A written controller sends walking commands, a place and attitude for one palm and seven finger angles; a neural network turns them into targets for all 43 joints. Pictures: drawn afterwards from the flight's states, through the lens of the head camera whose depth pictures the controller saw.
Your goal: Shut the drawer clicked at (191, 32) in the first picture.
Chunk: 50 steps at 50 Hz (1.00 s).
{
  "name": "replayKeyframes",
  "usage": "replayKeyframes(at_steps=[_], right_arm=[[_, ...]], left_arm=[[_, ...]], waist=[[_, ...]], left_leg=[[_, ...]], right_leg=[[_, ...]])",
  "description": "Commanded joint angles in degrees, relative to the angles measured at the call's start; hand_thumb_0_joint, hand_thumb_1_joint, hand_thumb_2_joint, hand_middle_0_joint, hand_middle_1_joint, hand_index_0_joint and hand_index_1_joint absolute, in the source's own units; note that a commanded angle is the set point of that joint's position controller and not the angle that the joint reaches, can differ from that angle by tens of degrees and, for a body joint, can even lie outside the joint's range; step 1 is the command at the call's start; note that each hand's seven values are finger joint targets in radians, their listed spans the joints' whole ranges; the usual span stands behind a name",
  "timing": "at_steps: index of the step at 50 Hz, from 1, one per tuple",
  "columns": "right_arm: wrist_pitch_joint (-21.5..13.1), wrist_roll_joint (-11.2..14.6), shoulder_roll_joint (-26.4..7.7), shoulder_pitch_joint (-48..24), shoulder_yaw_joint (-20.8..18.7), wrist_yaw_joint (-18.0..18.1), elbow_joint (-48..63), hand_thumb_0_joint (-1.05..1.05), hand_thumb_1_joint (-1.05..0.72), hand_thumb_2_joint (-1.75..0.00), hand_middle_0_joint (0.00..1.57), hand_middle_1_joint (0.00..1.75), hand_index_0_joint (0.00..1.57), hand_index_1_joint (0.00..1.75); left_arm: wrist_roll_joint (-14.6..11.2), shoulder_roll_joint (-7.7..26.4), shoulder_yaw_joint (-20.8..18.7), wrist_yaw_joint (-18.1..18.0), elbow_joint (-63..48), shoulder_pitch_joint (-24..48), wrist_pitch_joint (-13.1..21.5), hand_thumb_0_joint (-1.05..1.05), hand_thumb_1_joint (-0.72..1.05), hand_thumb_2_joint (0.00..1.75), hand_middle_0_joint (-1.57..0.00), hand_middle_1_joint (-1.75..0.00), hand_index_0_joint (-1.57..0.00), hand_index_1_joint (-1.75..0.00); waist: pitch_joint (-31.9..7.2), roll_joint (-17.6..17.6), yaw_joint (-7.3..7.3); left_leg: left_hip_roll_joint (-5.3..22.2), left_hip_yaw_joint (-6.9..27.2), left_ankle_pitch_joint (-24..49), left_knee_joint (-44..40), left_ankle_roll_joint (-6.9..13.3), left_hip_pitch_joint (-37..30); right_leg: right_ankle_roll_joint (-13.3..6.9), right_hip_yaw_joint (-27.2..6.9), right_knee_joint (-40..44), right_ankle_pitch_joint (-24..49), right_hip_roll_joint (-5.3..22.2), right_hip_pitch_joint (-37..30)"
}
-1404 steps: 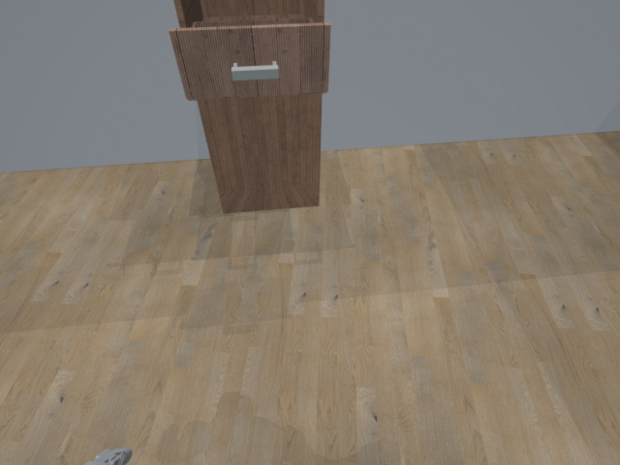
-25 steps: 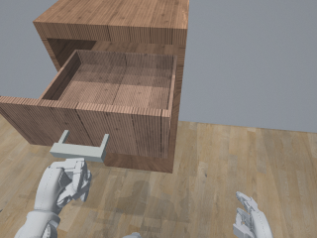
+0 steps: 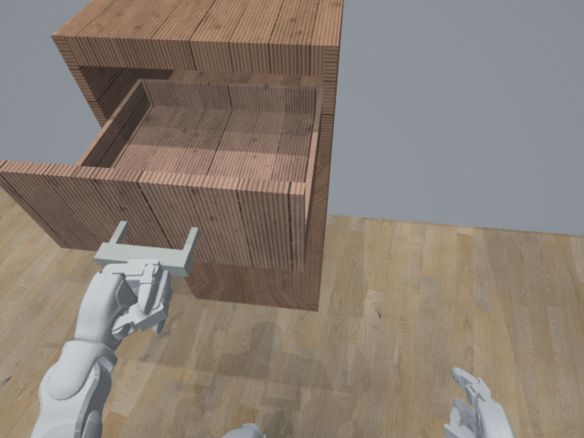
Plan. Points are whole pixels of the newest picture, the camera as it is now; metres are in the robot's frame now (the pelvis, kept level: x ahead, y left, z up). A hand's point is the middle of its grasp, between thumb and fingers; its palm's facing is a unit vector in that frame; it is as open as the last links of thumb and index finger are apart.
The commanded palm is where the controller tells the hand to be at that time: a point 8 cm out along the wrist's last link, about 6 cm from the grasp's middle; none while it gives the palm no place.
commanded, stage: push the drawer shut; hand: left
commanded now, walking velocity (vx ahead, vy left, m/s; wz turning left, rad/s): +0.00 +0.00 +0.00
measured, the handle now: (151, 245) +0.35 +0.21 +0.08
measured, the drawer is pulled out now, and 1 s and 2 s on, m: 0.25 0.13 0.00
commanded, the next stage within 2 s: none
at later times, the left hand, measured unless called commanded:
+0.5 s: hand (176, 259) +0.34 +0.17 +0.07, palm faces -0.12 -0.99 -0.05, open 2.9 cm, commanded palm +0.33 +0.23 +0.08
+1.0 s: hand (188, 223) +0.40 +0.17 +0.07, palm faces -0.11 -0.99 -0.05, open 2.9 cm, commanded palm +0.39 +0.22 +0.08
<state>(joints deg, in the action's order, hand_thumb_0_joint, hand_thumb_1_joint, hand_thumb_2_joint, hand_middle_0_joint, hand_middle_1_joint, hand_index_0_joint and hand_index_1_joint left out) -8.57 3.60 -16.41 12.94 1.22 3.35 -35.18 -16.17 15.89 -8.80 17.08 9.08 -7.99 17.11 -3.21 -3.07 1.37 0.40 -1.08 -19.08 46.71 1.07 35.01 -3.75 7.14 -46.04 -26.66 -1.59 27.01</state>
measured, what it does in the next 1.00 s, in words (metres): stands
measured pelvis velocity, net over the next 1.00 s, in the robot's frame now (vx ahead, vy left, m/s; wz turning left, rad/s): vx -0.01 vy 0.03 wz -0.02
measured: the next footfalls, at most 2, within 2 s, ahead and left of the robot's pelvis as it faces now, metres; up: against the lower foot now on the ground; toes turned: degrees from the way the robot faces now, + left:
none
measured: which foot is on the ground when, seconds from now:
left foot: down 0.00-1.00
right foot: down 0.00-1.00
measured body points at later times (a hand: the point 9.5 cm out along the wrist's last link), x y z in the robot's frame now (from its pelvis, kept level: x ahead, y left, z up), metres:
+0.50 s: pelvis -0.01 +0.02 +0.00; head +0.04 +0.02 +0.45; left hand +0.34 +0.23 +0.07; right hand +0.12 -0.23 -0.10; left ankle +0.05 +0.11 -0.70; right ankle -0.03 -0.07 -0.70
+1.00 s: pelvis -0.01 +0.03 +0.00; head +0.05 +0.03 +0.45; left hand +0.40 +0.22 +0.07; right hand +0.07 -0.24 -0.11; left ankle +0.05 +0.11 -0.70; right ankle -0.03 -0.07 -0.70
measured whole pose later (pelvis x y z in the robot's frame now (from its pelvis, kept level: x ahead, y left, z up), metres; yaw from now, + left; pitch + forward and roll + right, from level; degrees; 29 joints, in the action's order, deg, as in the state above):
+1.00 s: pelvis -0.01 +0.03 +0.00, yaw -1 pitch +9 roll -1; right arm -2.1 2.6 -15.4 17.0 1.5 1.2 -37.5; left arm -10.6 17.1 -9.0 11.3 41.2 26.0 18.4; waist -2.6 -1.2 4.5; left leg 0.0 -2.9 -17.9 46.1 3.1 37.7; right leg -2.0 5.4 -45.5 -24.7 -1.0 30.2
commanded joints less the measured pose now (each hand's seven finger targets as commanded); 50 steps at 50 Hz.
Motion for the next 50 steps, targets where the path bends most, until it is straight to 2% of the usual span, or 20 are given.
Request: replayKeyframes(at_steps=[1, 5, 6, 7, 11, 13, 14, 15, 16, 19, 21, 23, 26, 30, 31, 34, 40, 44, 46, 50], right_arm=[[-3.0, 0.1, -7.4, -2.2, -2.6, 0.7, 7.0, 0.0, -0.9, -0.9, 0.2, 0.3, 0.2, 0.3], [-2.7, 0.2, -7.2, -2.3, -2.5, 0.4, 7.1, 0.0, -0.9, -0.9, 0.2, 0.3, 0.2, 0.3], [-2.4, 0.0, -7.5, -1.9, -2.7, 0.4, 6.7, 0.0, -0.9, -0.9, 0.2, 0.3, 0.2, 0.3], [-2.3, 0.0, -7.0, -2.1, -2.5, 0.2, 7.0, 0.0, -0.9, -0.9, 0.2, 0.3, 0.2, 0.3], [-1.5, -0.2, -7.5, -1.3, -2.5, -0.1, 6.5, 0.0, -0.9, -0.9, 0.2, 0.3, 0.2, 0.3], [-1.4, -0.2, -6.9, -1.4, -2.6, -0.5, 7.3, 0.0, -0.9, -0.9, 0.2, 0.3, 0.2, 0.3], [-1.2, -0.2, -7.2, -1.3, -2.6, -0.5, 7.1, 0.0, -0.9, -0.9, 0.2, 0.3, 0.2, 0.3], [-1.1, -0.2, -7.0, -1.2, -2.5, -0.6, 7.2, 0.0, -0.9, -0.9, 0.2, 0.3, 0.2, 0.3], [-0.7, -0.4, -7.5, -0.7, -2.6, -0.6, 6.7, 0.0, -0.9, -0.9, 0.2, 0.3, 0.2, 0.3], [-0.3, -0.4, -7.3, -0.4, -2.8, -0.8, 7.0, 0.0, -0.9, -0.9, 0.2, 0.3, 0.2, 0.3], [0.3, -0.4, -7.8, 0.4, -2.8, -0.7, 5.9, 0.0, -0.9, -0.9, 0.2, 0.3, 0.2, 0.3], [0.4, -0.4, -7.3, 0.4, -2.8, -1.0, 6.4, 0.0, -0.9, -0.9, 0.2, 0.3, 0.2, 0.3], [1.1, -0.6, -8.0, 1.4, -2.9, -0.9, 5.4, 0.0, -0.9, -0.9, 0.2, 0.3, 0.2, 0.3], [1.6, -0.6, -7.8, 2.1, -2.9, -1.2, 5.3, 0.0, -0.9, -0.9, 0.2, 0.3, 0.2, 0.3], [1.8, -0.7, -8.1, 2.6, -3.0, -1.2, 4.9, 0.0, -0.9, -0.9, 0.2, 0.3, 0.2, 0.3], [2.2, -0.7, -7.8, 2.8, -3.1, -1.5, 5.0, 0.0, -0.9, -0.9, 0.2, 0.3, 0.2, 0.3], [3.3, -0.9, -8.1, 4.3, -3.3, -1.8, 4.4, 0.0, -0.9, -0.9, 0.2, 0.3, 0.2, 0.3], [4.0, -0.8, -7.8, 4.8, -3.0, -1.8, 3.9, 0.0, -0.9, -0.9, 0.2, 0.3, 0.2, 0.3], [4.5, -1.0, -8.4, 5.6, -3.1, -1.6, 3.3, 0.0, -0.9, -0.9, 0.2, 0.3, 0.2, 0.3], [4.5, -1.0, -8.2, 6.8, -3.3, -1.6, 2.9, 0.0, -0.9, -0.9, 0.2, 0.3, 0.2, 0.3]], left_arm=[[-1.3, 9.1, -4.3, -2.1, -9.0, 21.8, 3.1, 0.0, 0.9, 0.9, -1.4, -1.6, -1.4, -1.6], [-1.1, 8.0, -3.3, -2.1, -6.3, 25.9, 2.9, 0.0, 0.9, 0.9, -1.4, -1.6, -1.4, -1.6], [-0.6, 10.2, -5.2, -2.7, -5.1, 25.3, 3.0, 0.0, 0.9, 0.9, -1.4, -1.6, -1.4, -1.6], [-0.6, 7.7, -3.3, -2.8, -5.3, 26.2, 2.9, 0.0, 0.9, 0.9, -1.4, -1.6, -1.4, -1.6], [0.3, 10.7, -5.4, -4.0, -1.8, 29.1, 2.5, 0.0, 0.9, 0.9, -1.4, -1.6, -1.4, -1.6], [0.4, 7.2, -2.7, -4.2, -2.6, 30.1, 2.7, 0.0, 0.9, 0.9, -1.4, -1.6, -1.4, -1.6], [0.7, 8.5, -3.5, -4.5, -1.8, 31.1, 2.6, 0.0, 0.9, 0.9, -1.4, -1.6, -1.4, -1.6], [0.8, 6.9, -1.9, -4.7, -1.4, 33.0, 2.6, 0.0, 0.9, 0.9, -1.4, -1.6, -1.4, -1.6], [1.3, 9.2, -3.8, -5.5, -0.2, 33.0, 2.6, 0.0, 0.9, 0.9, -1.4, -1.6, -1.4, -1.6], [1.6, 7.2, -2.2, -5.9, 0.7, 35.2, 2.8, 0.0, 0.9, 0.9, -1.4, -1.6, -1.4, -1.6], [2.4, 9.4, -3.3, -6.6, 3.1, 38.1, 2.8, 0.0, 0.9, 0.9, -1.4, -1.6, -1.4, -1.6], [2.5, 6.7, -1.0, -6.8, 2.2, 41.1, 3.2, 0.0, 0.9, 0.9, -1.4, -1.6, -1.4, -1.6], [3.1, 9.1, -2.7, -7.5, 6.1, 43.1, 3.0, 0.0, 0.9, 0.9, -1.4, -1.6, -1.4, -1.6], [3.5, 7.2, -0.8, -7.6, 7.2, 47.7, 3.2, 0.0, 0.9, 0.9, -1.4, -1.6, -1.4, -1.6], [3.7, 8.0, -1.6, -8.0, 8.3, 48.5, 3.1, 0.0, 0.9, 0.9, -1.4, -1.6, -1.4, -1.6], [3.6, 6.7, -0.7, -8.1, 9.7, 49.8, 3.2, 0.0, 0.9, 0.9, -1.4, -1.6, -1.4, -1.6], [3.8, 9.7, -3.8, -8.3, 14.1, 51.9, 3.9, 0.0, 0.9, 0.9, -1.4, -1.6, -1.4, -1.6], [4.0, 9.8, -3.2, -7.9, 17.1, 57.8, 4.5, 0.0, 0.9, 0.9, -1.4, -1.6, -1.4, -1.6], [4.4, 12.7, -5.5, -7.9, 19.8, 58.6, 4.8, 0.0, 0.9, 0.9, -1.4, -1.6, -1.4, -1.6], [4.2, 11.4, -4.3, -7.2, 21.2, 63.8, 5.7, 0.0, 0.9, 0.9, -1.4, -1.6, -1.4, -1.6]], waist=[[-10.3, 4.3, 3.56], [-12.2, 3.8, 3.26], [-12.4, 3.2, 2.62], [-13.2, 2.6, 2.61], [-12.3, 2.9, 2.57], [-13.9, 1.3, 2.43], [-13.4, 0.1, 2.32], [-13.0, 0.7, 2.87], [-12.4, 2.2, 2.74], [-13.4, 1.7, 2.92], [-12.2, 3.5, 3.66], [-13.9, 1.0, 3.65], [-13.6, 2.9, 4.0], [-16.2, -1.1, 3.98], [-16.3, 1.1, 4.24], [-16.9, 0.2, 4.14], [-17.3, 1.5, 3.72], [-15.3, 0.8, 5.09], [-14.7, 1.6, 4.92], [-18.6, -0.2, 5.52]], left_leg=[[0.1, 3.3, 4.8, -4.3, 1.7, -11.9], [-0.1, 3.2, 5.1, -5.5, 1.6, -13.3], [0.0, 3.2, 5.6, -5.5, 1.7, -13.3], [-0.2, 3.1, 6.4, -5.9, 1.6, -14.2], [0.1, 3.4, 5.7, -6.3, 1.6, -14.2], [0.0, 3.3, 6.3, -6.8, 1.3, -15.8], [0.2, 3.5, 5.7, -7.1, 1.1, -16.1], [0.2, 3.8, 5.4, -7.3, 1.1, -16.3], [0.4, 4.1, 5.1, -7.2, 1.3, -15.7], [0.4, 3.9, 5.2, -7.5, 1.1, -16.6], [0.6, 4.3, 4.3, -7.4, 1.3, -15.8], [0.6, 4.5, 4.5, -7.7, 1.0, -17.7], [0.9, 5.1, 3.6, -7.7, 1.0, -17.2], [1.1, 6.1, 4.3, -8.2, 0.4, -20.5], [1.2, 6.4, 4.4, -8.1, 0.6, -20.1], [1.1, 6.0, 5.2, -8.0, 0.4, -20.6], [0.9, 5.4, 8.1, -7.3, 0.5, -19.3], [0.7, 4.8, 6.5, -6.7, 0.7, -17.7], [0.8, 5.1, 5.4, -6.7, 0.9, -16.6], [0.8, 5.3, 7.2, -6.0, 0.7, -19.0]], right_leg=[[5.2, -9.8, 11.7, 11.8, 2.4, 2.8], [4.6, -8.9, 11.3, 12.1, 2.2, 2.2], [4.5, -8.8, 11.1, 12.4, 2.2, 1.9], [4.2, -8.0, 10.5, 13.7, 2.0, 1.8], [4.1, -7.6, 10.7, 12.5, 1.6, 2.5], [3.7, -6.9, 10.2, 13.2, 1.6, 3.0], [3.4, -6.4, 10.0, 12.2, 1.3, 3.6], [3.4, -6.2, 9.9, 11.8, 1.2, 4.3], [3.4, -6.1, 10.0, 11.2, 1.1, 4.4], [3.3, -6.0, 9.8, 11.5, 1.0, 4.8], [3.4, -5.9, 9.8, 10.3, 0.9, 5.7], [3.2, -5.7, 9.3, 10.1, 0.8, 6.6], [3.2, -5.5, 9.3, 9.1, 0.6, 7.2], [2.7, -5.0, 8.4, 9.1, 0.5, 8.6], [2.9, -5.0, 8.6, 9.2, 0.4, 8.4], [2.8, -5.0, 8.7, 9.7, 0.3, 8.5], [2.6, -5.3, 8.5, 12.4, 0.2, 6.8], [2.8, -5.7, 8.9, 11.9, 0.1, 8.0], [2.8, -5.8, 8.9, 10.6, 0.0, 8.4], [2.7, -5.9, 8.3, 11.9, 0.0, 9.0]])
